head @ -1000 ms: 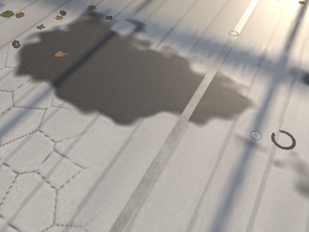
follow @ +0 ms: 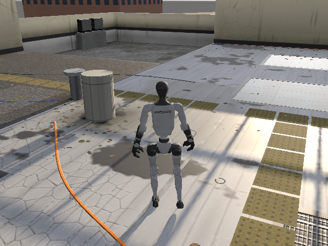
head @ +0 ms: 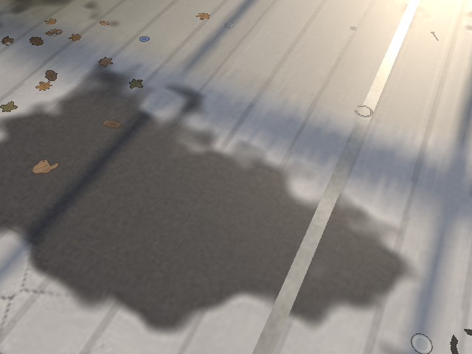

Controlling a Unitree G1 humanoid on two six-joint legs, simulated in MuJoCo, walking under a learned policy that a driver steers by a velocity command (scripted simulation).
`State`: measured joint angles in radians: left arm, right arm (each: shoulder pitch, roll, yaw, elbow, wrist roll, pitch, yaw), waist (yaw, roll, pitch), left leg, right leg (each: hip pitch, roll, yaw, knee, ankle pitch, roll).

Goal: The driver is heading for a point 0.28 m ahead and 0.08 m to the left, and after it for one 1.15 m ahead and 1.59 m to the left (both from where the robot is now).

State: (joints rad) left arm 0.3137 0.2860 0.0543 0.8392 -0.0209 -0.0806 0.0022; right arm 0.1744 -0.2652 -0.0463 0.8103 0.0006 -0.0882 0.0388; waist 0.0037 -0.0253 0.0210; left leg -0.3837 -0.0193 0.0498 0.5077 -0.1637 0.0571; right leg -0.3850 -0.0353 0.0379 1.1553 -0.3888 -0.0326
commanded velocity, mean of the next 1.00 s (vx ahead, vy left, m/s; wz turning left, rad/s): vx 0.17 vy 0.00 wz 0.40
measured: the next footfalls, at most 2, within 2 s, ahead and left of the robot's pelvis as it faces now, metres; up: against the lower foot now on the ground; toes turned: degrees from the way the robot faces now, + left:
right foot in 0.36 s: +0.35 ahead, -0.12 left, +0.00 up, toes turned +7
left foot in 0.78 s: +0.22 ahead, +0.11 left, +0.00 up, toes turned +23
